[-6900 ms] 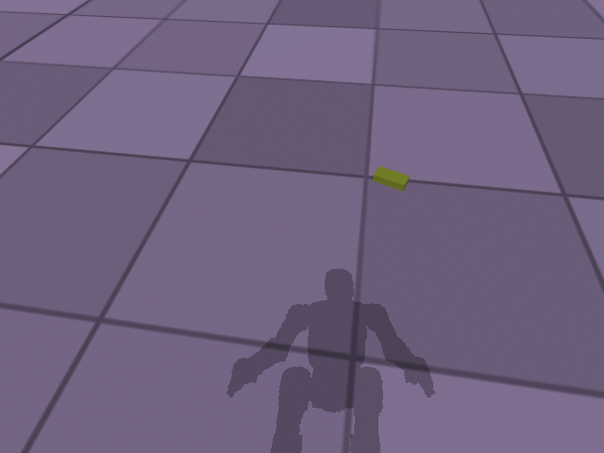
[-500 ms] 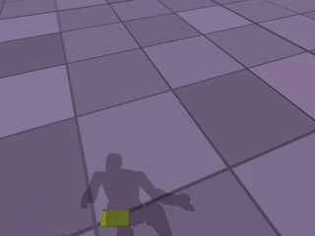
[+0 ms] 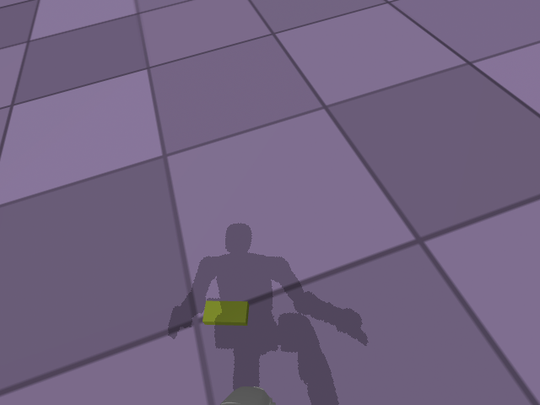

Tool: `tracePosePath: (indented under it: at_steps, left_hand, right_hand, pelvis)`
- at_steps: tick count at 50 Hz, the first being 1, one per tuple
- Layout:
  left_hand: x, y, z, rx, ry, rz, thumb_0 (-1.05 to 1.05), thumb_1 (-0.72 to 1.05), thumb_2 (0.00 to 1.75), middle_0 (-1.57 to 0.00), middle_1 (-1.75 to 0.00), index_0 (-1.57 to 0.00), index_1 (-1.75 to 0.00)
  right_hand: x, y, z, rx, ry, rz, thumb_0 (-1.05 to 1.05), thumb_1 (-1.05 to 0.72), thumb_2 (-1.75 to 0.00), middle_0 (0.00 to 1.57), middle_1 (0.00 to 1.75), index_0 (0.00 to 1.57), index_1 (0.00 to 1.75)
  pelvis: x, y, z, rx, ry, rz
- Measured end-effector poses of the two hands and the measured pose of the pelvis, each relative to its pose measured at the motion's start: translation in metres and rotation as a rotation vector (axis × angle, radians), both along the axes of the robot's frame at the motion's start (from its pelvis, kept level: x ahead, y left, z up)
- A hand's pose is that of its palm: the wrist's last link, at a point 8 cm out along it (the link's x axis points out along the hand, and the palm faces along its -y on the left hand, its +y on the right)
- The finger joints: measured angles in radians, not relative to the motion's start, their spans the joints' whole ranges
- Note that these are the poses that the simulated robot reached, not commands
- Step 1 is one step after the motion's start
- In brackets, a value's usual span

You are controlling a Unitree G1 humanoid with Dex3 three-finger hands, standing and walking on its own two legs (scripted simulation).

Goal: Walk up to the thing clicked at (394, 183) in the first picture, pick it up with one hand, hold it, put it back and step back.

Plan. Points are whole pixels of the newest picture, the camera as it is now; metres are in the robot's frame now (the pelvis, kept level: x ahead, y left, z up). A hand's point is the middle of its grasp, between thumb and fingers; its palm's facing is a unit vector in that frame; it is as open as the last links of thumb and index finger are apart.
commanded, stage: walk up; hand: left
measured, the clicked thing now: (226, 313) +0.48 +0.29 -0.75
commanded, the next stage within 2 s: none
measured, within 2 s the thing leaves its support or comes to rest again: neither
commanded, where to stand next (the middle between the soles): +0.11 +0.03 m, yaw -1 degrees
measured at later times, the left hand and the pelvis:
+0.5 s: hand out of the picture +0.08 +0.31 -0.16, palm faces +0.01 -0.93 -0.36, open 7.4 cm; pelvis +0.03 +0.03 -0.01, yaw +0 degrees
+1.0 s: hand out of the picture +0.12 +0.29 -0.16, palm faces -0.05 -0.93 -0.35, open 7.4 cm; pelvis +0.01 +0.03 -0.01, yaw -2 degrees
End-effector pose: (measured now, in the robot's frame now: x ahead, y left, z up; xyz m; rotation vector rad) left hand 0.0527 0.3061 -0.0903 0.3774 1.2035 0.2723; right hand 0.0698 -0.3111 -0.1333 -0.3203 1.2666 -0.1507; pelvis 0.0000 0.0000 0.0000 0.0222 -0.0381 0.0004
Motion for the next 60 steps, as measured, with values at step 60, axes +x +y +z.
tracePosePath:
  at_steps: [60]
  left_hand:
    - [0.041, 0.021, -0.026, -0.092, 0.025, -0.042, 0.00, 0.90, 0.90, -0.20, -0.30, -0.20, -0.30]
  right_hand:
    - [0.000, 0.033, 0.016, -0.027, -0.026, -0.070, 0.01, -0.90, -0.90, 0.20, 0.30, 0.21, 0.30]
  pelvis:
    - [0.015, 0.030, 0.001, -0.010, -0.011, -0.036]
